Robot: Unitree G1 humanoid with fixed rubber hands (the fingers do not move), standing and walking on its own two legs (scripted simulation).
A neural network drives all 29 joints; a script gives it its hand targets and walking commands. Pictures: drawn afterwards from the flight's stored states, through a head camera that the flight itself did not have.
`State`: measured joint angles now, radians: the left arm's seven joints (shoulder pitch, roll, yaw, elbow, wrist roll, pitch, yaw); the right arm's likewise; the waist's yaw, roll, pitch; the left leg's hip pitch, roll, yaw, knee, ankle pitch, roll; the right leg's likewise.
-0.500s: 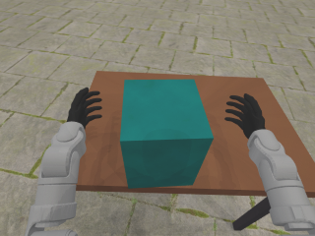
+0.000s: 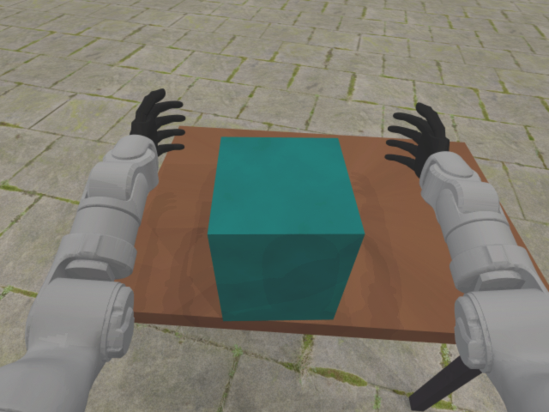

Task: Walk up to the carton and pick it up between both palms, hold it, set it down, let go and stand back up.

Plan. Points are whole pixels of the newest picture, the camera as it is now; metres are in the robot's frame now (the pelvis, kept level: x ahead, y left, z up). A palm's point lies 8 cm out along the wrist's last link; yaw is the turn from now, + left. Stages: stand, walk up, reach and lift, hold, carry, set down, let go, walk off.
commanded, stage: reach and lift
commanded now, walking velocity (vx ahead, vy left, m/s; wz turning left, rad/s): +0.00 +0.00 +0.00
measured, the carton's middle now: (279, 231) +0.41 +0.00 +0.03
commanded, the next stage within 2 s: none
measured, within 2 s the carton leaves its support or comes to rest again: neither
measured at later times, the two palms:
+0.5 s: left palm (157, 138) +0.45 +0.19 +0.18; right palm (414, 150) +0.45 -0.19 +0.18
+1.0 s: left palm (165, 185) +0.44 +0.20 +0.10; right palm (388, 187) +0.45 -0.17 +0.10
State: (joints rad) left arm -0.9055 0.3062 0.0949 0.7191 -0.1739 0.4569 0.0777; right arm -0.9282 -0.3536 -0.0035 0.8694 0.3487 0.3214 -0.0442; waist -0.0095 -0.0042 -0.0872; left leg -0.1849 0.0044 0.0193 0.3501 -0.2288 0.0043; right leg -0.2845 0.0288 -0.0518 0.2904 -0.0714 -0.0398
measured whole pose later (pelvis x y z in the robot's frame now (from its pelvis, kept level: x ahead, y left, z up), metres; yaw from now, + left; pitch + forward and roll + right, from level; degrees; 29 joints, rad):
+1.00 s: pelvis +0.00 -0.01 -0.01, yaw +1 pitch +14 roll +0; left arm -1.02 0.25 0.01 1.38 -0.19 -0.17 0.07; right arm -0.99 -0.23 0.01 1.28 0.27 -0.09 -0.09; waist 0.00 0.00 -0.18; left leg -0.45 0.01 -0.01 0.48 -0.27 -0.01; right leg -0.53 0.02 -0.08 0.40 -0.11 -0.05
